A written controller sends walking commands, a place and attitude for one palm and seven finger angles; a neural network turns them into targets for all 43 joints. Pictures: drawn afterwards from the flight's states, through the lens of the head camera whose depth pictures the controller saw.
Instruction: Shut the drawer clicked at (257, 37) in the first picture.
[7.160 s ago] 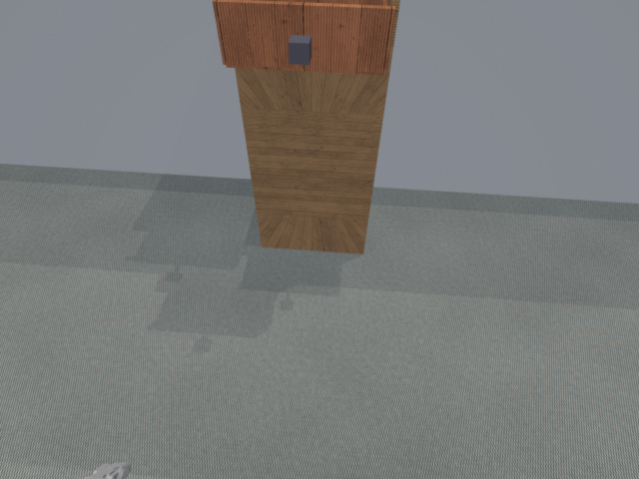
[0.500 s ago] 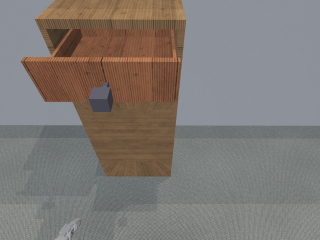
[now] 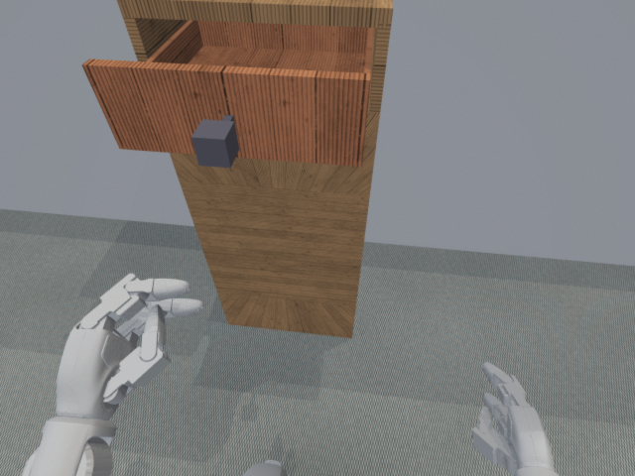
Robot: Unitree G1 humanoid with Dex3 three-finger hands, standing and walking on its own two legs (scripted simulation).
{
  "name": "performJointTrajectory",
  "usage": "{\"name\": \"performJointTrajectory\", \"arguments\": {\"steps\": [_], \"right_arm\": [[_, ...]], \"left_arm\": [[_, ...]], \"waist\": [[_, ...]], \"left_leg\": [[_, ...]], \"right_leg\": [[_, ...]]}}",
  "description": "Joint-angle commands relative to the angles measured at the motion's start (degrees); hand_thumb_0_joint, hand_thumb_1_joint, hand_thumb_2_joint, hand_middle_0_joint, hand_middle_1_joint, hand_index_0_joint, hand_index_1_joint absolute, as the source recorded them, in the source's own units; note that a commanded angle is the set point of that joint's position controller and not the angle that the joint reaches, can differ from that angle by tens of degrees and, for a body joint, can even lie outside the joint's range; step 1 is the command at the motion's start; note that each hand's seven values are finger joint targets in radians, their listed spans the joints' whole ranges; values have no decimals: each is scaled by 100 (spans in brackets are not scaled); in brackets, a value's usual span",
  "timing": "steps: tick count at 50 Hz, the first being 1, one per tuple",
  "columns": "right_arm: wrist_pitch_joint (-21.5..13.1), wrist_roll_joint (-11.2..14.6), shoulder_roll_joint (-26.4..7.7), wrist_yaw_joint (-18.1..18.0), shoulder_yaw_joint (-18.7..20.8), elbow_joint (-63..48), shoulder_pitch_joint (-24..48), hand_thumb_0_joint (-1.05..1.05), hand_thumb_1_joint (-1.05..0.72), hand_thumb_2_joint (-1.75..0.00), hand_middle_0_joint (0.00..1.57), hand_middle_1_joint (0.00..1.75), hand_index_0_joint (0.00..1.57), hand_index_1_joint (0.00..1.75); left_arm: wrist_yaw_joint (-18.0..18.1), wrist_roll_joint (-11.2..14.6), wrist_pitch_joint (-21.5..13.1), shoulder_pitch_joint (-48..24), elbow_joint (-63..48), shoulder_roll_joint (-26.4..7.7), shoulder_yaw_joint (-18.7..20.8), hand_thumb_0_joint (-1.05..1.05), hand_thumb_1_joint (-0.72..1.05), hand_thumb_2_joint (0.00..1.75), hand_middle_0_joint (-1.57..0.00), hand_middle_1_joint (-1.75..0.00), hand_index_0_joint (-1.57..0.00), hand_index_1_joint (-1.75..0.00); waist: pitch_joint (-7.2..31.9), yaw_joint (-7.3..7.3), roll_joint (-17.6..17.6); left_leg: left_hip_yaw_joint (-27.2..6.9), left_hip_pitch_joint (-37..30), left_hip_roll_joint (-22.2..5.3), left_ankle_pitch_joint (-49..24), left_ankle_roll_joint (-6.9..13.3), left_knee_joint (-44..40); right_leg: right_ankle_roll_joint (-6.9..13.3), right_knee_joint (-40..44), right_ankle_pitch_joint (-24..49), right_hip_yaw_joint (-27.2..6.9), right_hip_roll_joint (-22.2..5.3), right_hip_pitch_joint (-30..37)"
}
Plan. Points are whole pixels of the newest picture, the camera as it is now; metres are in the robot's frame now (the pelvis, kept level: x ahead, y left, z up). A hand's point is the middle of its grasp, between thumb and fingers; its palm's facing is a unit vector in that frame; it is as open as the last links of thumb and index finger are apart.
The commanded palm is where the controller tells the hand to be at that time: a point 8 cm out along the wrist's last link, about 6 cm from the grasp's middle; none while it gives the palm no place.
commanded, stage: raise the hand and make a fist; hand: left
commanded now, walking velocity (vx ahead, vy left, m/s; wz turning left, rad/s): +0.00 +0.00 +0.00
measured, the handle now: (221, 134) +0.49 +0.19 +0.19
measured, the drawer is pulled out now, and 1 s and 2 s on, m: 0.17 0.17 0.17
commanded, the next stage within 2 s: bring the fist close to the handle in 1.28 s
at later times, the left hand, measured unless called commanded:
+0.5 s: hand (167, 261) +0.27 +0.19 +0.19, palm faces -0.10 -0.99 -0.03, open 3.1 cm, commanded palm +0.24 +0.23 +0.21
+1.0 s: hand (143, 142) +0.29 +0.17 +0.31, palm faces -0.06 -1.00 -0.04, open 3.3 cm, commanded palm +0.26 +0.21 +0.29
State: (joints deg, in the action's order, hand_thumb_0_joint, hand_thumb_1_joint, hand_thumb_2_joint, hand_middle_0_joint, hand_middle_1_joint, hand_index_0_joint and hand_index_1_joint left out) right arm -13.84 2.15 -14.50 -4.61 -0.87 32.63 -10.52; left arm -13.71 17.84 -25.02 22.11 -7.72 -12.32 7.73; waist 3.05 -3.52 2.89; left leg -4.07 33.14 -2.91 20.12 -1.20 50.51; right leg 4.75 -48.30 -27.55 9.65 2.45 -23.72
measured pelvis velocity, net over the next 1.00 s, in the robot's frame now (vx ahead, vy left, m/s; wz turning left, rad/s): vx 0.01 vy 0.06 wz -0.08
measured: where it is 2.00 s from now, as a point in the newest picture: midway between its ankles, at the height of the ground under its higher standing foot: outside the picture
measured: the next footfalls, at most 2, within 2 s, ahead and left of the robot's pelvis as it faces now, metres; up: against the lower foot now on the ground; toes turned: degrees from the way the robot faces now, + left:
none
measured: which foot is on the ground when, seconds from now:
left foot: down 0.00-1.00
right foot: down 0.00-1.00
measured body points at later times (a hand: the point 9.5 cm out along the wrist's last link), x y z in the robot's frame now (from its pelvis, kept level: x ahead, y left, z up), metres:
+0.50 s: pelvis +0.03 +0.04 +0.03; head +0.02 +0.03 +0.48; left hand +0.27 +0.24 +0.19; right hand +0.20 -0.21 -0.03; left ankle +0.07 +0.15 -0.69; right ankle -0.01 -0.06 -0.69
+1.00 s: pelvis +0.01 +0.06 +0.04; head -0.06 +0.04 +0.48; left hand +0.28 +0.23 +0.31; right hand +0.24 -0.13 +0.00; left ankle +0.07 +0.15 -0.69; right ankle -0.01 -0.06 -0.69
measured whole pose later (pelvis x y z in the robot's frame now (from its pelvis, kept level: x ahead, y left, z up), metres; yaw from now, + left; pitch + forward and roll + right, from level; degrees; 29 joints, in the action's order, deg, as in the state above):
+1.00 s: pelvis +0.01 +0.06 +0.04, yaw -5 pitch -6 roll +0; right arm -3.1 3.6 -11.1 -2.9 -8.7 38.0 -2.6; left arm -0.9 15.2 39.9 -16.3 -26.2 -12.9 7.3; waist 3.1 -5.8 2.2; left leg -1.8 11.2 2.5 11.7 1.5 29.4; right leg 0.3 -29.5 -18.0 2.2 -0.7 -5.1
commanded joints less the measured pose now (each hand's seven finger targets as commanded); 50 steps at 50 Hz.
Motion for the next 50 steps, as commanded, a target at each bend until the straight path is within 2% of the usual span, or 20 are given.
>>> {"name": "performJointTrajectory", "arguments": {"steps": [1,4,6,9,11,12,13,17,18,22,25,27,30,32,34,39,42,44,47,50], "right_arm": [[-278,95,-703,-211,127,-730,245,0,-90,-90,20,30,20,30],[-67,120,-584,-193,9,-935,598,0,-90,-90,20,30,20,30],[-6,81,-467,-147,-26,-1015,682,0,-90,-90,20,30,20,30],[-142,47,-366,6,-23,-1033,586,0,-90,-90,20,30,20,30],[-310,37,-363,127,0,-1028,448,0,-90,-90,20,30,20,30],[-373,39,-391,159,24,-1000,425,0,-90,-90,20,30,20,30],[-432,77,-429,176,76,-940,373,0,-90,-90,20,30,20,30],[-653,159,-553,83,124,-923,291,0,-90,-90,20,30,20,30],[-684,188,-580,36,123,-865,263,0,-90,-90,20,30,20,30],[-881,121,-549,-24,47,-826,302,0,-90,-90,20,30,20,30],[-870,37,-455,51,-13,-833,324,0,-90,-90,20,30,20,30],[-752,6,-456,120,-52,-811,434,0,-90,-90,20,30,20,30],[-449,40,-406,144,-149,-778,768,0,-90,-90,20,30,20,30],[-219,61,-420,135,-200,-734,971,0,-90,-90,20,30,20,30],[37,63,-364,106,-274,-754,1152,0,-90,-90,20,30,20,30],[416,84,-275,90,-386,-819,1746,0,-90,-90,20,30,20,30],[521,103,-277,90,-421,-724,2015,0,-90,-90,20,30,20,30],[558,95,-233,95,-460,-656,2119,0,-90,-90,20,30,20,30],[719,142,-303,101,-472,-513,2179,0,-90,-90,20,30,20,30],[848,189,-332,95,-483,-523,2270,0,-90,-90,20,30,20,30]], "left_arm": [[-571,-51,917,-1510,-202,-1270,235,0,90,90,-84,-99,-84,-99],[-298,92,1987,-1645,93,-1656,1074,0,90,90,-90,-106,-90,-106],[90,306,2328,-1677,-358,-1709,1579,0,90,90,-94,-110,-94,-110],[478,410,2020,-1269,-1330,-1586,2057,0,90,90,-100,-117,-100,-117],[459,285,1677,-993,-1952,-1331,1741,0,90,90,-104,-121,-104,-121],[384,233,1591,-817,-1964,-1220,1533,0,90,90,-106,-123,-106,-123],[271,190,1570,-705,-1940,-1131,1374,0,90,90,-108,-125,-108,-125],[-143,244,2088,-706,-2176,-745,709,0,90,90,-116,-134,-116,-134],[-136,236,2263,-1050,-2330,-834,694,0,90,90,-118,-136,-118,-136],[354,-29,2616,-1874,-3401,-767,383,0,90,90,-126,-145,-126,-145],[793,-286,2739,-1914,-3970,-707,337,0,90,90,-132,-151,-132,-151],[964,-405,2962,-2019,-4037,-802,375,0,90,90,-136,-156,-136,-156],[1026,-408,3634,-2502,-3693,-482,67,0,90,90,-140,-160,-140,-160],[1000,-395,4175,-2681,-3295,-411,13,0,90,90,-140,-160,-140,-160],[955,-427,4536,-3241,-3252,-305,-165,0,90,90,-140,-160,-140,-160],[1050,-446,5329,-4567,-3550,-428,-137,0,90,90,-140,-160,-140,-160],[1244,-400,5759,-5303,-3565,-784,271,0,90,90,-140,-160,-140,-160],[1339,-351,5916,-5809,-3501,-663,227,0,90,90,-140,-160,-140,-160],[1321,-251,6315,-5193,-2329,-597,403,0,90,90,-140,-160,-140,-160],[1223,-228,6698,-5389,-2024,-370,156,0,90,90,-140,-160,-140,-160]], "waist": [[130,454,-541],[285,16,-711],[659,-197,-902],[1078,-299,-769],[1087,-227,-347],[976,-164,-679],[805,-115,-567],[559,40,-480],[512,79,-384],[653,77,-98],[1078,-25,149],[1184,-98,138],[739,-77,201],[494,-101,-138],[373,-57,-168],[755,-153,-149],[1037,-221,-74],[1091,-192,22],[588,-227,-440],[210,-135,-403]], "left_leg": [[194,-516,258,-3,357,-668],[120,-469,294,-147,280,-947],[94,-635,308,-495,234,-1086],[169,-915,345,-1131,194,-1229],[269,-1234,381,-1456,216,-1316],[265,-1177,354,-1494,230,-1270],[314,-1288,371,-1493,266,-1291],[339,-1786,376,-1493,369,-1430],[320,-1883,385,-1409,382,-1562],[156,-2382,357,-1512,413,-1845],[44,-2681,322,-1955,328,-1981],[52,-2721,299,-2211,290,-1991],[22,-2663,270,-2105,215,-2157],[-15,-2570,273,-1933,210,-2263],[-41,-2656,288,-1740,203,-2375],[-101,-2936,347,-1514,203,-2540],[-116,-3074,363,-1510,183,-2570],[-123,-3161,378,-1428,169,-2625],[-90,-2826,420,-1076,196,-2687],[-26,-2668,464,-723,245,-2737]], "right_leg": [[-640,2140,-161,-1929,-569,-307],[-731,2269,272,-2100,-878,463],[-764,2168,1106,-1964,-903,957],[-860,1853,2853,-1722,-796,1384],[-851,1675,3677,-1498,-669,1256],[-951,1668,3905,-1561,-689,1264],[-998,1701,4045,-1525,-648,1121],[-912,1955,3348,-1226,-443,677],[-785,2027,2923,-1069,-370,590],[-461,1901,2125,-584,-128,442],[-364,1733,2316,-442,-124,662],[-333,1708,2492,-449,-112,857],[-309,1823,2433,-434,-130,880],[-311,1950,2297,-445,-109,924],[-318,2045,2119,-458,-121,889],[-289,2154,1871,-540,-144,1106],[-263,2212,1789,-581,-120,1247],[-246,2268,1704,-584,-137,1266],[-276,2436,1482,-596,-93,1189],[-301,2557,1218,-659,-135,1049]]}}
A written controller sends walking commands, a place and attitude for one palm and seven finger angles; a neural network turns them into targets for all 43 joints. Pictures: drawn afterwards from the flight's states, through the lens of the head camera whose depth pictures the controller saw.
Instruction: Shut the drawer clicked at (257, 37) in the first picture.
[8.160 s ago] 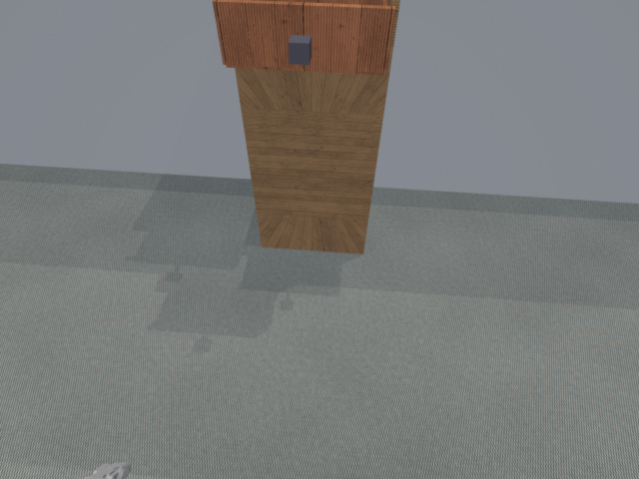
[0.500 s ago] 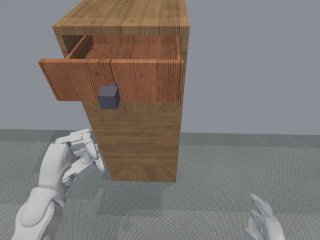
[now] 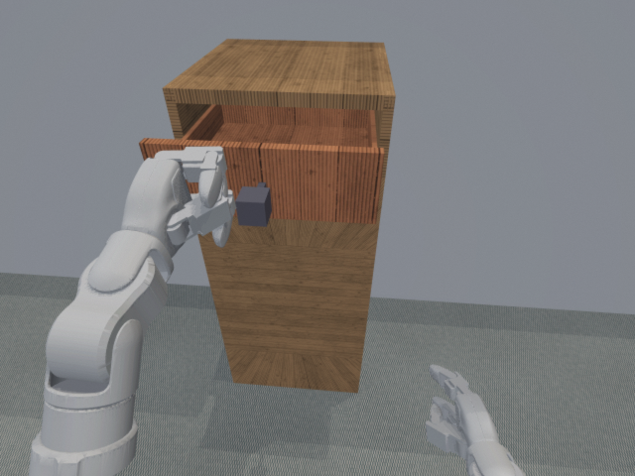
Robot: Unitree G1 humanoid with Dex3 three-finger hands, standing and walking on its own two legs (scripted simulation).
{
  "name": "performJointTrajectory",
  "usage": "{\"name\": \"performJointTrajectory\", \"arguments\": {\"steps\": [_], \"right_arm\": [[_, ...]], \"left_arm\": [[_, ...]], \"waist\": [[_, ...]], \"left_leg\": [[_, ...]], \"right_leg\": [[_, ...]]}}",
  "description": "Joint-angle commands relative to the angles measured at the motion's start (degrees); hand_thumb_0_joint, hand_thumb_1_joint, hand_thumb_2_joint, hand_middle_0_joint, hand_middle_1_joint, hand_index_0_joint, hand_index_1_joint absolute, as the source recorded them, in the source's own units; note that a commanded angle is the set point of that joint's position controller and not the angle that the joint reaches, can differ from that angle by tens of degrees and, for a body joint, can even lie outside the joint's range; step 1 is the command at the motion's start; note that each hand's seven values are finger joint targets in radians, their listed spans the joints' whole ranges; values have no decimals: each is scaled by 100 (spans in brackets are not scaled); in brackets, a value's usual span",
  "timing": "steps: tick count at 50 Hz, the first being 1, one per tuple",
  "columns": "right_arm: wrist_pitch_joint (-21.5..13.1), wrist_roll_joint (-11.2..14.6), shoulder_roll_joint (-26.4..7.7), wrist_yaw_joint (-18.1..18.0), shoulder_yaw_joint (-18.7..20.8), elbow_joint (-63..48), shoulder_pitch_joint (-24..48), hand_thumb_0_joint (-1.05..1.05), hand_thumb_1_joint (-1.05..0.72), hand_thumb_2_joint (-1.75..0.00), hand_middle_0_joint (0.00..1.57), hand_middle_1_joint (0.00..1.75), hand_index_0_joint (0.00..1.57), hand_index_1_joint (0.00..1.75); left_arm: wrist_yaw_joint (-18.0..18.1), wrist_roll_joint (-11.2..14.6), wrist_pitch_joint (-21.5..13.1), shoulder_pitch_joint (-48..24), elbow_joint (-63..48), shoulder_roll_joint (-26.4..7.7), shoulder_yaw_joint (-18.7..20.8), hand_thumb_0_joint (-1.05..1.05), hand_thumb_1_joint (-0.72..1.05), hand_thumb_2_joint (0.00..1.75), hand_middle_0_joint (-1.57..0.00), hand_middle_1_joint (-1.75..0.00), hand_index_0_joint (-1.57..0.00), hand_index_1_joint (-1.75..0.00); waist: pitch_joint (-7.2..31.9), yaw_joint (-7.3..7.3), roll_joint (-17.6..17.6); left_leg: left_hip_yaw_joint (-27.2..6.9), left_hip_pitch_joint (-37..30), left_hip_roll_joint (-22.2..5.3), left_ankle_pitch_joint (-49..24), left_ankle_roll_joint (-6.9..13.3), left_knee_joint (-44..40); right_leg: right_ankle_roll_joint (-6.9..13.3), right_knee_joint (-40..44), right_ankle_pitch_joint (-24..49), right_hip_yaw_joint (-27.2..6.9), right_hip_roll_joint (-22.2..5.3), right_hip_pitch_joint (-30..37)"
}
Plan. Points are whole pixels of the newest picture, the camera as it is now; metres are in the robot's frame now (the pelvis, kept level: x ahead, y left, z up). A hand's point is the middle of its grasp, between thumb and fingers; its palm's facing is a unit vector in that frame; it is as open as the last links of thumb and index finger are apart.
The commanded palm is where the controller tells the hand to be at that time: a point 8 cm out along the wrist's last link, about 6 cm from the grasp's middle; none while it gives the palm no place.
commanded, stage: raise the hand and make a fist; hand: left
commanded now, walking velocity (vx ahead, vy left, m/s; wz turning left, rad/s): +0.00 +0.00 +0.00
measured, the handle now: (257, 198) +0.47 +0.18 +0.15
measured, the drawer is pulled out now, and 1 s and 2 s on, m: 0.17 0.17 0.17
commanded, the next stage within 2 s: bring the fist close to the handle in 0.28 s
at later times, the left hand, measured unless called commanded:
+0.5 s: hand (247, 225) +0.29 +0.13 +0.23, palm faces +0.06 -1.00 -0.04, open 3.3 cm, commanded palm +0.26 +0.17 +0.24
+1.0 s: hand (259, 238) +0.33 +0.13 +0.19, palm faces +0.05 -1.00 -0.01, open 3.3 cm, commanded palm +0.31 +0.18 +0.19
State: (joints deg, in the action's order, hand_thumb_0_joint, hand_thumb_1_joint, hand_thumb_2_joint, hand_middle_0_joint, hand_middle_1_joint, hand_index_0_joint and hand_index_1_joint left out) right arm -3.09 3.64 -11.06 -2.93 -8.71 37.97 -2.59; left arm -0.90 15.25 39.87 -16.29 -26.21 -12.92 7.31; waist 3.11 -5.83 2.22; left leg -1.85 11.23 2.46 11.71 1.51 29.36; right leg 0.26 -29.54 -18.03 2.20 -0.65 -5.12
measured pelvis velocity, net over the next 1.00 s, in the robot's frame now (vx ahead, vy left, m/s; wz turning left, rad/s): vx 0.04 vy -0.03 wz -0.02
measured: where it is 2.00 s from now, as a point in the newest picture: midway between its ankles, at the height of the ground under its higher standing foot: outside the picture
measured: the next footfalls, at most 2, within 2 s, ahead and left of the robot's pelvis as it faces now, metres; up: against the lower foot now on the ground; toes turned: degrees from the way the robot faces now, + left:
none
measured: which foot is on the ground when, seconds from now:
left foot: down 0.00-1.00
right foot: down 0.00-1.00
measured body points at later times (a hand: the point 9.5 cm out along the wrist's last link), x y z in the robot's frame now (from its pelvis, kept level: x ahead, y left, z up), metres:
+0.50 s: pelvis +0.00 -0.03 +0.00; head -0.06 -0.06 +0.45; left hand +0.28 +0.18 +0.24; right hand +0.22 -0.23 -0.06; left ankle +0.05 +0.10 -0.73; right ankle -0.01 -0.12 -0.73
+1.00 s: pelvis +0.04 -0.03 +0.00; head +0.00 -0.05 +0.45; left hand +0.32 +0.18 +0.19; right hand +0.25 -0.25 -0.06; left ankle +0.05 +0.10 -0.73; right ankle -0.01 -0.12 -0.73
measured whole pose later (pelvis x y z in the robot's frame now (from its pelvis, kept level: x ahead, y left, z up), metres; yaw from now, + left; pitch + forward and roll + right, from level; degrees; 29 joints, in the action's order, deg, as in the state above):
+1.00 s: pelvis +0.04 -0.03 +0.00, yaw -1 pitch -3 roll +1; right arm -5.3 3.2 -13.7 -4.3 -3.9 35.7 -8.3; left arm -4.4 13.7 21.4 -4.6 -13.9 -12.2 9.7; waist 2.6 -3.4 2.1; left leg -1.7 11.6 0.5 14.6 -0.6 28.9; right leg 2.3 -28.7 -20.2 1.8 1.4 -5.7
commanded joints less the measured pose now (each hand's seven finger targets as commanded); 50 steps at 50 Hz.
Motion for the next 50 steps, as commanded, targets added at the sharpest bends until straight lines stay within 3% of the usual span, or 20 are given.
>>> {"name": "performJointTrajectory", "arguments": {"steps": [1,2,5,7,11,13,17,20,22,24,26,29,31,32,36,37,40,42,45,50], "right_arm": [[-212,42,-678,-59,314,-1096,1501,0,-90,-90,20,30,20,30],[-213,69,-690,-42,344,-1148,1537,0,-90,-90,20,30,20,30],[-267,29,-666,-60,360,-1257,1532,0,-90,-90,20,30,20,30],[-346,-11,-675,-93,384,-1225,1483,0,-90,-90,20,30,20,30],[-462,-61,-643,-134,380,-1164,1361,0,-90,-90,20,30,20,30],[-487,-48,-688,-158,388,-1127,1339,0,-90,-90,20,30,20,30],[-434,25,-785,-216,415,-1038,1344,0,-90,-90,20,30,20,30],[-437,75,-810,-248,403,-1034,1370,0,-90,-90,20,30,20,30],[-497,62,-846,-252,432,-1016,1285,0,-90,-90,20,30,20,30],[-548,41,-808,-249,433,-1122,1272,0,-90,-90,20,30,20,30],[-606,-7,-776,-241,459,-1160,1157,0,-90,-90,20,30,20,30],[-665,-56,-741,-224,476,-1139,958,0,-90,-90,20,30,20,30],[-661,-82,-731,-193,499,-1147,797,0,-90,-90,20,30,20,30],[-632,-65,-763,-172,528,-1127,756,0,-90,-90,20,30,20,30],[-482,-11,-778,-205,527,-1104,682,0,-90,-90,20,30,20,30],[-472,8,-819,-204,556,-1092,653,0,-90,-90,20,30,20,30],[-454,10,-799,-206,575,-1241,653,0,-90,-90,20,30,20,30],[-482,-17,-794,-194,604,-1270,600,0,-90,-90,20,30,20,30],[-561,-55,-728,-176,633,-1296,467,0,-90,-90,20,30,20,30],[-551,-93,-756,-169,669,-1189,303,0,-90,-90,20,30,20,30]], "left_arm": [[-72,-4,255,-1585,-232,-289,159,0,90,90,-140,-160,-140,-160],[-70,-38,227,-1560,-333,-332,135,0,90,90,-140,-160,-140,-160],[18,-123,-124,-2170,-951,-503,157,0,90,90,-140,-160,-140,-160],[115,-131,-521,-2189,-1196,-980,578,0,90,90,-140,-160,-140,-160],[214,-169,-1019,-2276,-1203,-878,510,0,90,90,-140,-160,-140,-160],[194,-109,-981,-1968,-898,-902,583,0,90,90,-140,-160,-140,-160],[-65,-5,-475,-1435,66,-961,719,0,90,90,-140,-160,-140,-160],[-256,68,-229,-1637,317,-856,526,0,90,90,-140,-160,-140,-160],[-286,104,-300,-1676,460,-897,596,0,90,90,-140,-160,-140,-160],[-273,96,-569,-1922,-5,-916,578,0,90,90,-140,-160,-140,-160],[-207,44,-958,-1963,-344,-1087,770,0,90,90,-140,-160,-140,-160],[-114,-43,-1543,-1972,-495,-1223,910,0,90,90,-140,-160,-140,-160],[-107,-78,-1733,-1546,-382,-1150,960,0,90,90,-140,-160,-140,-160],[-125,-111,-1750,-1213,-191,-1248,1054,0,90,90,-140,-160,-140,-160],[-329,-87,-1513,-1063,426,-860,683,0,90,90,-140,-160,-140,-160],[-370,-70,-1466,-885,640,-967,804,0,90,90,-140,-160,-140,-160],[-490,-50,-1509,-809,259,-891,741,0,90,90,-140,-160,-140,-160],[-496,-60,-1744,-803,-11,-1041,871,0,90,90,-140,-160,-140,-160],[-434,-89,-2168,-976,-360,-802,654,0,90,90,-140,-160,-140,-160],[-279,-183,-2455,-722,151,-674,545,0,90,90,-140,-160,-140,-160]], "waist": [[243,86,-258],[199,64,-151],[605,130,-48],[730,69,-55],[783,143,212],[576,118,132],[47,92,-308],[-33,178,-463],[-50,182,-629],[415,178,-373],[823,153,-406],[1071,160,-79],[1183,149,-199],[1135,110,-197],[562,257,-334],[456,231,-530],[802,224,-367],[1017,209,-293],[1275,286,-78],[1023,324,-276]], "left_leg": [[-237,-499,-64,163,-20,-630],[-222,-497,-67,223,-4,-618],[-181,-700,-49,260,18,-564],[-164,-764,-96,296,18,-524],[-94,-868,-108,224,-15,-493],[-91,-757,-98,215,-6,-506],[6,-522,-43,103,28,-401],[8,-469,-19,121,57,-339],[-13,-498,-32,42,56,-285],[-16,-648,-16,-114,66,-271],[-7,-809,-27,-370,67,-257],[35,-905,-43,-655,56,-246],[54,-946,-51,-943,57,-238],[84,-881,-61,-1009,51,-215],[124,-678,-45,-880,71,-216],[99,-605,-59,-892,70,-186],[115,-740,-38,-1172,81,-153],[128,-859,-61,-1410,76,-121],[134,-1108,-95,-1685,63,-84],[134,-945,-127,-1576,52,-82]], "right_leg": [[151,681,221,70,176,-803],[147,707,177,28,181,-857],[149,716,38,-17,140,-776],[129,799,-96,-68,136,-789],[156,839,-119,-68,103,-762],[142,961,-111,-95,96,-749],[66,1249,-151,-221,76,-874],[6,1307,-373,-343,28,-952],[-23,1383,-389,-371,30,-1013],[-8,1200,-62,-368,-11,-811],[-23,1023,505,-298,-12,-614],[7,818,1086,-248,2,-448],[-17,672,1743,-173,15,-311],[-31,687,1925,-177,23,-283],[-96,744,2090,-175,10,-528],[-125,787,2166,-194,12,-557],[-123,601,2635,-138,-10,-402],[-108,521,2904,-112,11,-314],[-7,369,2871,0,78,-375],[13,369,2637,34,107,-537]]}}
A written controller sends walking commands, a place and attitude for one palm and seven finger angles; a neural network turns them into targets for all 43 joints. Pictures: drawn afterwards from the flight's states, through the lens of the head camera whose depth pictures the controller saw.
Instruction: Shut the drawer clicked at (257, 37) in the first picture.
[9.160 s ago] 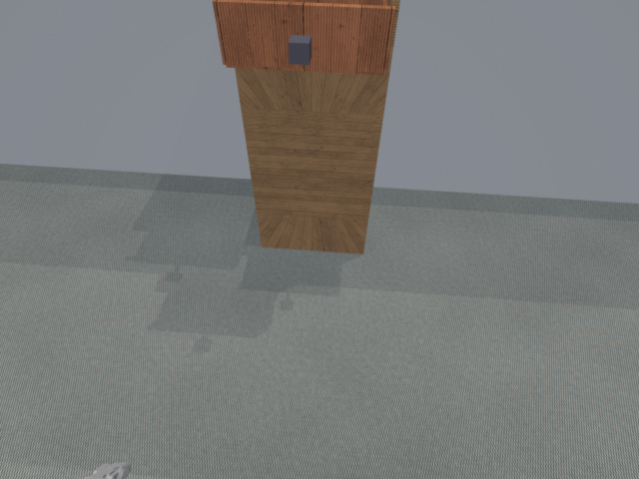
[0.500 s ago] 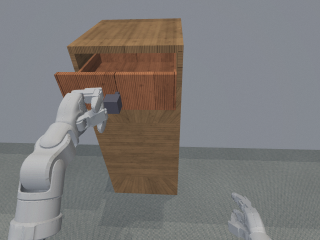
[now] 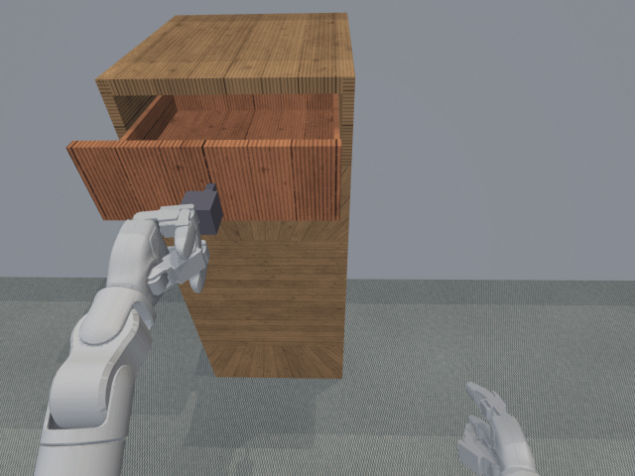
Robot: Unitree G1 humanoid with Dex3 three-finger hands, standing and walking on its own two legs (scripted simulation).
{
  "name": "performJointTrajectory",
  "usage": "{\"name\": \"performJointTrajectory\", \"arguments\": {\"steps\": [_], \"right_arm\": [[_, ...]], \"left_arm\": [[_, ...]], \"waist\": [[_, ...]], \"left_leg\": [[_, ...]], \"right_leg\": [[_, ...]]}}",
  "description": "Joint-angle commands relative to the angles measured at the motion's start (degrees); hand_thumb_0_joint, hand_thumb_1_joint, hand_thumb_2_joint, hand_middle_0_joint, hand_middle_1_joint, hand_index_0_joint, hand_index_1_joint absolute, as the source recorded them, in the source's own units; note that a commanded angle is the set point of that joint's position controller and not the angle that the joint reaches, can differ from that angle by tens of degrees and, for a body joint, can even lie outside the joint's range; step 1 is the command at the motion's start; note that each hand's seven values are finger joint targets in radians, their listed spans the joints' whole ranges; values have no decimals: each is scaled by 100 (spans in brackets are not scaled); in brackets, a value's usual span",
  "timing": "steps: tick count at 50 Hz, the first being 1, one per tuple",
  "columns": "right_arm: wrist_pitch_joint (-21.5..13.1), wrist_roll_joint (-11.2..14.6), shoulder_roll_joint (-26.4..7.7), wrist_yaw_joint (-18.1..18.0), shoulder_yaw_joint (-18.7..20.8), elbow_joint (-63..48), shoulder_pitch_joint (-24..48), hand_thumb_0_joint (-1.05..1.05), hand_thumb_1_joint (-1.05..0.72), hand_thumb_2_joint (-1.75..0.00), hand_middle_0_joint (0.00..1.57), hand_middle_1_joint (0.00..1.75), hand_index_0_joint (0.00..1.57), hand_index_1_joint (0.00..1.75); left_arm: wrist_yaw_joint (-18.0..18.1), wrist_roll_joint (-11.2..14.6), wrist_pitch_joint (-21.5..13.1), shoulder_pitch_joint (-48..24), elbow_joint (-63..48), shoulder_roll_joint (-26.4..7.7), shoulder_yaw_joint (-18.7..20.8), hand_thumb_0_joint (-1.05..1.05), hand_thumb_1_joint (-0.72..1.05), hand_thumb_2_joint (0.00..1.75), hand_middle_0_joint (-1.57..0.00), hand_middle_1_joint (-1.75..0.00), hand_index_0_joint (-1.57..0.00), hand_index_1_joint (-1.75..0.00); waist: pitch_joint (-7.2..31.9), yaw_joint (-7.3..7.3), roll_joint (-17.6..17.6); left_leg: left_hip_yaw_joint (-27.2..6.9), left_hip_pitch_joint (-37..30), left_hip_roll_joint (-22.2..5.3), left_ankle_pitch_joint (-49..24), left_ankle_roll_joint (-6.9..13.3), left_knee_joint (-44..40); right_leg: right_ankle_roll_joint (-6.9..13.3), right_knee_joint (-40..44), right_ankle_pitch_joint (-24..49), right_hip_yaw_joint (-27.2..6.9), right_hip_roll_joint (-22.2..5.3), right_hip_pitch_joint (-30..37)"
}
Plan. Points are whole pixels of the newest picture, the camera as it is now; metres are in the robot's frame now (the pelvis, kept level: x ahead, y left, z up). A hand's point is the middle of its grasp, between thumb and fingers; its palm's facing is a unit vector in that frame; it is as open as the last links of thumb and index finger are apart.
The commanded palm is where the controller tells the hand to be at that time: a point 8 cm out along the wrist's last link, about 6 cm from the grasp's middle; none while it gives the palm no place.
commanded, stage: bring the fist close to the handle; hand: left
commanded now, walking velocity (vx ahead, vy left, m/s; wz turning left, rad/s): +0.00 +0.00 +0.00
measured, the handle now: (205, 203) +0.43 +0.21 +0.15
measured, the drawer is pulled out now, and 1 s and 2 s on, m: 0.17 0.17 0.07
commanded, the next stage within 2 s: push the drawer shut in 0.78 s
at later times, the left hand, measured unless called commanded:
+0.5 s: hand (223, 255) +0.33 +0.16 +0.15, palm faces +0.08 -1.00 -0.02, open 3.3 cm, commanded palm +0.30 +0.21 +0.15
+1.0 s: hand (225, 246) +0.33 +0.16 +0.16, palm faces +0.06 -1.00 +0.00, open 3.3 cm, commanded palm +0.31 +0.21 +0.15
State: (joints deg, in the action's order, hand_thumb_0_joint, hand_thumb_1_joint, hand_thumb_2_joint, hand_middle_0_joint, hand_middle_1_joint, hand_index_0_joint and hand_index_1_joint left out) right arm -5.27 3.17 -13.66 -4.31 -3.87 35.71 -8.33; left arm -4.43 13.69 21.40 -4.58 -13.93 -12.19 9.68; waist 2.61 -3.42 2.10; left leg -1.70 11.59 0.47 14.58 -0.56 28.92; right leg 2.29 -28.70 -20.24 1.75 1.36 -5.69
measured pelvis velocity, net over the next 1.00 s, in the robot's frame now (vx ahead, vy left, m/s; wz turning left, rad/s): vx -0.02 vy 0.00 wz -0.01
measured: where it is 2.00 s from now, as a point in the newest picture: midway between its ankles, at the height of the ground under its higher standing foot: outside the picture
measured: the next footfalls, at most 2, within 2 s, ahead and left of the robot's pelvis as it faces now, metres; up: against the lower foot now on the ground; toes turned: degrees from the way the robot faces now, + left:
none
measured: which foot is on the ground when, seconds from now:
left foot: down 0.00-1.00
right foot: down 0.00-1.00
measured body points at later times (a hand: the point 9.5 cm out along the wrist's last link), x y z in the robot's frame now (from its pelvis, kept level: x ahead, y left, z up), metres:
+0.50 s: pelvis -0.01 +0.00 +0.00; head -0.03 -0.01 +0.45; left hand +0.32 +0.21 +0.15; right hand +0.15 -0.23 -0.09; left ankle +0.01 +0.13 -0.74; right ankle -0.05 -0.09 -0.74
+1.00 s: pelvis -0.02 +0.00 +0.00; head -0.04 -0.01 +0.45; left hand +0.32 +0.21 +0.16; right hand +0.15 -0.23 -0.09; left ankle +0.01 +0.13 -0.74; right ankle -0.05 -0.09 -0.74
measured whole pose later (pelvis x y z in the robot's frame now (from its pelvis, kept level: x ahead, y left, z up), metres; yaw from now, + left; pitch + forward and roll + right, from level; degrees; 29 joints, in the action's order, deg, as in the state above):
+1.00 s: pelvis -0.02 +0.00 +0.00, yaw -1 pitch -1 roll +0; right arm -3.3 3.2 -13.5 -4.6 -3.1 37.0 -11.1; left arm -1.7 11.4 6.8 -17.9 12.7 -12.0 8.0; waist 2.8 -0.7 2.3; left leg -1.5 16.9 -0.4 13.9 -0.5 31.7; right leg 2.3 -30.9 -19.1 1.6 2.2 -10.9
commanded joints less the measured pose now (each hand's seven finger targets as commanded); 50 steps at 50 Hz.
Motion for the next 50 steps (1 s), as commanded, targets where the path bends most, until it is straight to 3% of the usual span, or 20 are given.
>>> {"name": "performJointTrajectory", "arguments": {"steps": [1,2,6,11,16,17,19,23,24,26,27,32,36,37,39,41,42,45,47,50], "right_arm": [[-296,-46,-517,-44,199,-938,853,0,-90,-90,20,30,20,30],[-253,-42,-546,-40,206,-892,813,0,-90,-90,20,30,20,30],[-136,-24,-522,-80,182,-937,865,0,-90,-90,20,30,20,30],[-148,-80,-509,-63,220,-977,742,0,-90,-90,20,30,20,30],[-126,-85,-544,-56,252,-837,568,0,-90,-90,20,30,20,30],[-108,-90,-579,-54,259,-804,522,0,-90,-90,20,30,20,30],[-74,-77,-573,-64,262,-803,521,0,-90,-90,20,30,20,30],[-109,-89,-563,-37,311,-909,521,0,-90,-90,20,30,20,30],[-125,-92,-544,-25,295,-944,521,0,-90,-90,20,30,20,30],[-168,-86,-540,-8,316,-930,486,0,-90,-90,20,30,20,30],[-179,-87,-570,7,322,-914,443,0,-90,-90,20,30,20,30],[-119,-32,-644,-25,321,-839,462,0,-90,-90,20,30,20,30],[-57,-17,-614,-78,300,-891,535,0,-90,-90,20,30,20,30],[-62,-17,-623,-77,307,-881,538,0,-90,-90,20,30,20,30],[-110,-40,-578,-79,299,-886,535,0,-90,-90,20,30,20,30],[-162,-50,-559,-63,302,-883,468,0,-90,-90,20,30,20,30],[-177,-54,-594,-55,321,-839,416,0,-90,-90,20,30,20,30],[-180,-34,-591,-58,306,-813,420,0,-90,-90,20,30,20,30],[-113,-32,-665,-86,312,-703,356,0,-90,-90,20,30,20,30],[-41,-11,-634,-110,285,-762,433,0,-90,-90,20,30,20,30]], "left_arm": [[92,-53,-574,-1900,-890,-790,355,0,90,90,-140,-160,-140,-160],[113,-64,-538,-1777,-611,-879,433,0,90,90,-140,-160,-140,-160],[159,-119,-439,-2255,-337,-647,139,0,90,90,-140,-160,-140,-160],[247,-165,-886,-2512,-397,-657,181,0,90,90,-140,-160,-140,-160],[310,-227,-1297,-2648,362,-660,178,0,90,90,-140,-160,-140,-160],[322,-242,-1328,-2622,610,-717,207,0,90,90,-140,-160,-140,-160],[326,-279,-1379,-2860,828,-694,161,0,90,90,-140,-160,-140,-160],[357,-322,-1599,-2941,536,-931,350,0,90,90,-140,-160,-140,-160],[341,-317,-1673,-2969,402,-813,226,0,90,90,-140,-160,-140,-160],[320,-263,-1792,-2841,441,-756,237,0,90,90,-140,-160,-140,-160],[313,-243,-1833,-2713,571,-758,226,0,90,90,-140,-160,-140,-160],[263,-168,-1615,-2602,1241,-817,297,0,90,90,-140,-160,-140,-160],[302,-232,-1495,-3214,1034,-882,255,0,90,90,-140,-160,-140,-160],[333,-248,-1547,-3279,1023,-959,282,0,90,90,-140,-160,-140,-160],[346,-255,-1716,-3530,771,-933,256,0,90,90,-140,-160,-140,-160],[311,-234,-1865,-3534,718,-729,78,0,90,90,-140,-160,-140,-160],[315,-227,-1925,-3415,895,-869,207,0,90,90,-140,-160,-140,-160],[243,-203,-1908,-3351,1188,-664,28,0,90,90,-140,-160,-140,-160],[264,-223,-1782,-3511,1685,-962,236,0,90,90,-140,-160,-140,-160],[289,-238,-1601,-3801,1792,-844,140,0,90,90,-140,-160,-140,-160]], "waist": [[1070,87,-245],[910,63,-401],[722,163,-170],[1269,168,-152],[1054,239,-236],[960,250,-469],[898,270,-178],[1402,169,30],[1523,175,102],[1542,168,31],[1454,194,-338],[741,217,-630],[802,281,-247],[810,301,-332],[1066,295,56],[1268,321,94],[1280,321,-226],[1120,350,-162],[885,407,-550],[847,380,-331]], "left_leg": [[127,-947,73,-1823,255,-45],[124,-805,70,-1730,256,-53],[95,-750,73,-1447,249,-94],[94,-911,57,-1726,241,-8],[102,-669,33,-1397,219,6],[104,-553,27,-1302,243,16],[126,-474,52,-1136,228,7],[153,-632,38,-1384,238,56],[151,-688,48,-1452,232,49],[160,-714,31,-1553,226,66],[147,-612,11,-1523,246,73],[197,-217,45,-850,276,-22],[195,-312,58,-645,278,-56],[196,-302,38,-602,289,-31],[181,-494,53,-762,278,-6],[151,-618,53,-939,265,29],[139,-533,22,-938,273,51],[158,-486,52,-861,267,43],[133,-295,30,-631,281,28],[138,-283,68,-592,284,4]], "right_leg": [[-183,295,2797,67,-90,-482],[-193,352,2698,58,-79,-499],[-145,417,2189,54,-75,-692],[-124,269,2485,47,-68,-534],[-120,279,2082,31,-32,-744],[-145,322,1979,24,-21,-788],[-127,327,1815,-24,-48,-847],[-101,251,2096,-51,-58,-611],[-89,206,2161,-29,-53,-552],[-94,175,2335,-15,-27,-537],[-125,200,2333,-1,-10,-544],[-187,447,1680,-78,-24,-850],[-165,531,1282,-145,-45,-955],[-173,552,1175,-158,-34,-977],[-129,475,1375,-175,-44,-896],[-116,377,1611,-123,-22,-858],[-135,375,1613,-110,-3,-832],[-148,381,1629,-101,-14,-924],[-181,478,1319,-119,-8,-1029],[-170,496,1262,-139,-48,-1076]]}}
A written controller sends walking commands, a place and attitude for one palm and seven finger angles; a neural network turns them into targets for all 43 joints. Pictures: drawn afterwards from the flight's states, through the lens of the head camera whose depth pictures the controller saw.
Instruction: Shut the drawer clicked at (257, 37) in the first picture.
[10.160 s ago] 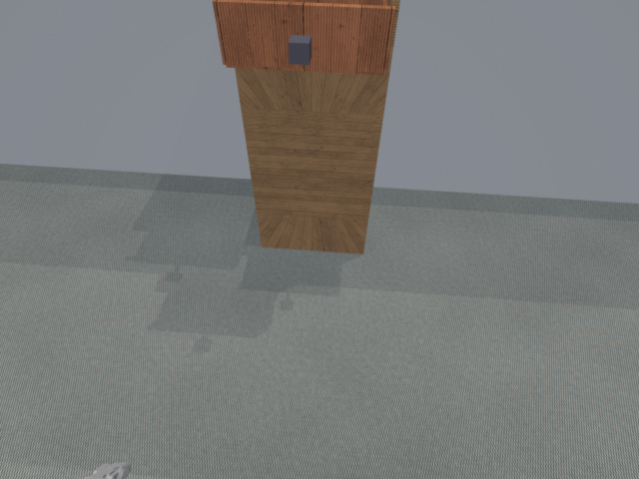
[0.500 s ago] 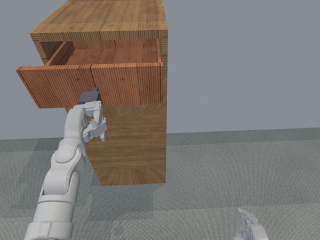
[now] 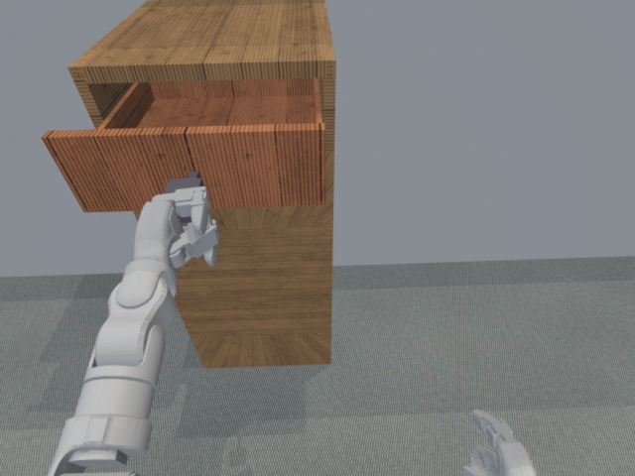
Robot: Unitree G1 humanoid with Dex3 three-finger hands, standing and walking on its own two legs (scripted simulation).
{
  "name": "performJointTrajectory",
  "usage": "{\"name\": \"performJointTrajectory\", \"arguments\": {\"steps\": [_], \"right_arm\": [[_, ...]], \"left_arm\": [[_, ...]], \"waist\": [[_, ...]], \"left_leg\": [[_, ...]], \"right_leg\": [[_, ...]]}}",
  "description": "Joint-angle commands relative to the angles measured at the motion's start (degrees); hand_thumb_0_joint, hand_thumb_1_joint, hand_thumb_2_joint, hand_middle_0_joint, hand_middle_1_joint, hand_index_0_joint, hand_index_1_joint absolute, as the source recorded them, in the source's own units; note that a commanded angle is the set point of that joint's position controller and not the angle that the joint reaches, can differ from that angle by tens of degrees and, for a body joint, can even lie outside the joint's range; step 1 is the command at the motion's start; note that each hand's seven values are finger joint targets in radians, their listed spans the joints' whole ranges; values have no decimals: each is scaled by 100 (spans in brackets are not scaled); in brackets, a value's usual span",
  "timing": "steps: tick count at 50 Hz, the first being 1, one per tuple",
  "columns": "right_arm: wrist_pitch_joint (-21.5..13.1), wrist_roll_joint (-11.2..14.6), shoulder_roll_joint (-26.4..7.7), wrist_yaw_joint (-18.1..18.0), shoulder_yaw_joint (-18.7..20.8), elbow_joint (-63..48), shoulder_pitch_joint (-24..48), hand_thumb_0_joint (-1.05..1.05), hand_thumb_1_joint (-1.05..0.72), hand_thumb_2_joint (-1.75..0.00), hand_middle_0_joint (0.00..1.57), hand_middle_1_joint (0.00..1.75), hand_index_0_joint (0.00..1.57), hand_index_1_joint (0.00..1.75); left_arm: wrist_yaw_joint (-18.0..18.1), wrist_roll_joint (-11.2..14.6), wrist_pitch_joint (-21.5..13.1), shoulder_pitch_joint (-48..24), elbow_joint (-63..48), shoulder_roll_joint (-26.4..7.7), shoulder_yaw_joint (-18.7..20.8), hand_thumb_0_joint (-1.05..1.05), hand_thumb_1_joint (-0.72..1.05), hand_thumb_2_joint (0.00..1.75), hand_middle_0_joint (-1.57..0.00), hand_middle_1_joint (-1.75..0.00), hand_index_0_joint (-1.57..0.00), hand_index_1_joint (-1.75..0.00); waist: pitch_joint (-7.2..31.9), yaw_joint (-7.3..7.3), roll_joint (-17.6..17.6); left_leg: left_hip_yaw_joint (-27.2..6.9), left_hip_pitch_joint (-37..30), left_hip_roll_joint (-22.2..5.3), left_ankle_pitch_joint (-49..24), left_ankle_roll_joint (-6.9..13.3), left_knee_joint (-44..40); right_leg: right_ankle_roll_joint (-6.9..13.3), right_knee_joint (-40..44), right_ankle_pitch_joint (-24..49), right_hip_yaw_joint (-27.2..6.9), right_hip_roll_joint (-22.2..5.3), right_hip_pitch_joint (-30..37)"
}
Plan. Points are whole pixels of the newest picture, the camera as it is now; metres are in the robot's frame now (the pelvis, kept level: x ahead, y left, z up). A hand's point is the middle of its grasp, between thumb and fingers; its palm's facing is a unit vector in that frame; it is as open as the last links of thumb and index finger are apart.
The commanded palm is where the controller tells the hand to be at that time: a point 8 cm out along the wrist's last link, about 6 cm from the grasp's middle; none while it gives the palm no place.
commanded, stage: push the drawer shut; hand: left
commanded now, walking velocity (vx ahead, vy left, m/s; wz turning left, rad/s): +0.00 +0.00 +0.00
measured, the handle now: (189, 191) +0.45 +0.22 +0.15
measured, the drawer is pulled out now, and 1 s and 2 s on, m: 0.17 0.07 0.00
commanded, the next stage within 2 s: pull the fist back off the drawer in 1.80 s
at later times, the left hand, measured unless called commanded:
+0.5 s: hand (219, 211) +0.40 +0.16 +0.15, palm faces +0.08 -1.00 +0.00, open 3.3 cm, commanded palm +0.39 +0.22 +0.15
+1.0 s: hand (226, 182) +0.47 +0.17 +0.15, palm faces +0.10 -1.00 +0.00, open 3.4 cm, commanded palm +0.45 +0.22 +0.15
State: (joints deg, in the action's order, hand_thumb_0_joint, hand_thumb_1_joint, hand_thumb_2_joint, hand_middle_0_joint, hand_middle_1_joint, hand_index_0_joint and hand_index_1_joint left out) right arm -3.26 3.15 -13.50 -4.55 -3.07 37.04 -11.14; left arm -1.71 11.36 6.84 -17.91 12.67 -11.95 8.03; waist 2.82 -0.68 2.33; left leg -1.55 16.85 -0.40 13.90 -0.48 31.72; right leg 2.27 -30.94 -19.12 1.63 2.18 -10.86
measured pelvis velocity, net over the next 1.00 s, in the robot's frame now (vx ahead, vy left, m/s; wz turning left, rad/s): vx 0.00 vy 0.01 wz -0.02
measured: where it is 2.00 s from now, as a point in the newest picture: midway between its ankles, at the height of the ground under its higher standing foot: outside the picture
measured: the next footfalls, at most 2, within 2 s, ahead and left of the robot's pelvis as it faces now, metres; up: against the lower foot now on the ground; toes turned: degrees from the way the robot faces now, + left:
none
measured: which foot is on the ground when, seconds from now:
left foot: down 0.00-1.00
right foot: down 0.00-1.00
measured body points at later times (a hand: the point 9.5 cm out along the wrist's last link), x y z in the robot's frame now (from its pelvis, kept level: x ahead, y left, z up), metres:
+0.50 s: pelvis +0.00 +0.00 +0.00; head +0.00 -0.01 +0.45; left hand +0.39 +0.22 +0.16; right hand +0.14 -0.24 -0.11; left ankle +0.03 +0.13 -0.73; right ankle -0.03 -0.09 -0.73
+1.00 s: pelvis +0.00 +0.01 -0.01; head +0.03 +0.00 +0.44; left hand +0.46 +0.22 +0.16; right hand +0.06 -0.25 -0.13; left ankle +0.03 +0.13 -0.73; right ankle -0.03 -0.09 -0.73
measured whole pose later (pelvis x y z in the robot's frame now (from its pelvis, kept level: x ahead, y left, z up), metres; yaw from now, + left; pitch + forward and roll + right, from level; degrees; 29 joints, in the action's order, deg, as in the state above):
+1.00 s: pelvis +0.00 +0.01 -0.01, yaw -1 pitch +6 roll -1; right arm -1.8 2.4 -14.4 -3.3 -1.2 40.2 -19.2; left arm -2.9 7.5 -6.0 -46.6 53.2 -19.3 16.1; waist 2.8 4.5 2.1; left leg -1.0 26.4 -0.9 15.1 0.1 35.9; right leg 1.8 -33.9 -19.5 1.0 2.7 -20.1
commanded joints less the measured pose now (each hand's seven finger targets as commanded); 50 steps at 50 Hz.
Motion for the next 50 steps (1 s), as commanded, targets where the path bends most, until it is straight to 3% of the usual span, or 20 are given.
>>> {"name": "performJointTrajectory", "arguments": {"steps": [1,2,6,7,9,16,17,18,27,28,33,36,37,38,39,41,42,45,48,50], "right_arm": [[-220,-11,-649,-89,208,-881,692,0,-90,-90,20,30,20,30],[-205,-25,-665,-83,208,-878,674,0,-90,-90,20,30,20,30],[-214,-55,-623,-57,235,-894,590,0,-90,-90,20,30,20,30],[-221,-65,-643,-31,242,-883,529,0,-90,-90,20,30,20,30],[-225,-49,-631,-18,254,-838,473,0,-90,-90,20,30,20,30],[-195,-52,-687,-47,286,-730,339,0,-90,-90,20,30,20,30],[-182,-57,-719,-59,295,-688,318,0,-90,-90,20,30,20,30],[-176,-49,-695,-58,291,-708,327,0,-90,-90,20,30,20,30],[-101,-75,-747,-60,309,-595,44,0,-90,-90,20,30,20,30],[-90,-57,-728,-57,307,-616,44,0,-90,-90,20,30,20,30],[-76,-56,-763,-39,329,-545,-141,0,-90,-90,20,30,20,30],[-79,-64,-777,-24,359,-500,-287,0,-90,-90,20,30,20,30],[-78,-72,-796,-18,371,-488,-345,0,-90,-90,20,30,20,30],[-87,-68,-788,-4,371,-499,-354,0,-90,-90,20,30,20,30],[-78,-67,-810,-8,386,-441,-443,0,-90,-90,20,30,20,30],[-78,-69,-821,3,392,-404,-538,0,-90,-90,20,30,20,30],[-79,-89,-846,9,405,-359,-618,0,-90,-90,20,30,20,30],[-89,-95,-854,39,421,-324,-741,0,-90,-90,20,30,20,30],[-101,-109,-856,86,441,-299,-877,0,-90,-90,20,30,20,30],[-92,-124,-890,93,449,-248,-987,0,-90,-90,20,30,20,30]], "left_arm": [[46,-19,-130,-2630,-854,-958,387,0,90,90,-140,-160,-140,-160],[80,-20,-143,-2634,-779,-1017,434,0,90,90,-140,-160,-140,-160],[108,-61,-410,-2998,-945,-1042,492,0,90,90,-140,-160,-140,-160],[108,-75,-497,-2946,-873,-1082,506,0,90,90,-140,-160,-140,-160],[75,-70,-589,-3100,-776,-940,378,0,90,90,-140,-160,-140,-160],[47,-68,-683,-3639,-412,-1136,489,0,90,90,-140,-160,-140,-160],[49,-71,-697,-3695,-246,-1346,638,0,90,90,-140,-160,-140,-160],[17,-57,-709,-3729,-228,-1215,543,0,90,90,-140,-160,-140,-160],[-10,-87,-954,-4281,601,-1800,1001,0,90,90,-140,-160,-140,-160],[-41,-88,-981,-4318,714,-1673,892,0,90,90,-140,-160,-140,-160],[-81,-129,-1172,-4885,1221,-1787,908,0,90,90,-140,-160,-140,-160],[-91,-174,-1298,-5228,1475,-1832,919,0,90,90,-140,-160,-140,-160],[-74,-184,-1354,-5296,1538,-1942,1007,0,90,90,-140,-160,-140,-160],[-94,-194,-1379,-5351,1622,-1842,921,0,90,90,-140,-160,-140,-160],[-90,-209,-1412,-5463,1795,-1948,990,0,90,90,-140,-160,-140,-160],[-105,-234,-1475,-5748,2034,-1899,906,0,90,90,-140,-160,-140,-160],[-88,-270,-1531,-5804,2198,-2096,1051,0,90,90,-140,-160,-140,-160],[-107,-330,-1686,-6091,2394,-2179,1079,0,90,90,-140,-160,-140,-160],[-137,-357,-1838,-6208,2635,-1983,939,0,90,90,-140,-160,-140,-160],[-142,-397,-1912,-6385,2877,-2110,1000,0,90,90,-140,-160,-140,-160]], "waist": [[908,90,-233],[916,88,-409],[1403,74,-127],[1470,60,-217],[1367,152,-194],[1403,225,-287],[1322,246,-447],[1338,220,-323],[1581,230,-256],[1556,243,-242],[1460,371,-174],[1617,423,-75],[1645,423,-207],[1687,432,-45],[1719,480,-240],[1672,548,-168],[1694,542,-225],[1864,578,-77],[1937,623,49],[1849,672,35]], "left_leg": [[114,-850,148,-567,262,-277],[97,-793,137,-548,280,-265],[108,-1041,140,-1016,271,-184],[104,-1001,124,-1080,271,-156],[90,-1047,122,-1118,270,-131],[89,-976,132,-1092,290,-103],[85,-894,117,-1029,303,-91],[90,-890,130,-1029,299,-105],[109,-719,136,-1008,316,-26],[110,-673,138,-944,309,-49],[108,-565,120,-838,315,2],[101,-623,118,-862,314,49],[74,-595,107,-848,321,62],[90,-612,117,-890,324,78],[71,-589,104,-862,327,91],[70,-537,102,-796,326,114],[65,-498,91,-759,330,132],[58,-508,93,-811,327,167],[23,-644,72,-992,314,222],[-6,-572,58,-934,307,248]], "right_leg": [[-143,702,1162,-122,-129,-528],[-158,720,1107,-124,-117,-529],[-108,534,1694,-108,-109,-332],[-112,496,1746,-84,-95,-294],[-112,472,1840,-64,-78,-413],[-131,485,1869,-83,-74,-441],[-147,513,1787,-99,-70,-454],[-137,493,1799,-105,-79,-443],[-146,464,1820,-179,-87,-378],[-143,446,1775,-167,-96,-397],[-151,427,1657,-170,-71,-612],[-146,389,1646,-173,-58,-701],[-147,383,1598,-159,-39,-694],[-144,359,1668,-180,-48,-729],[-154,360,1632,-165,-42,-743],[-160,351,1557,-169,-32,-875],[-163,350,1498,-179,-24,-885],[-154,287,1548,-180,-27,-910],[-134,215,1613,-129,11,-1095],[-133,200,1517,-124,22,-1229]]}}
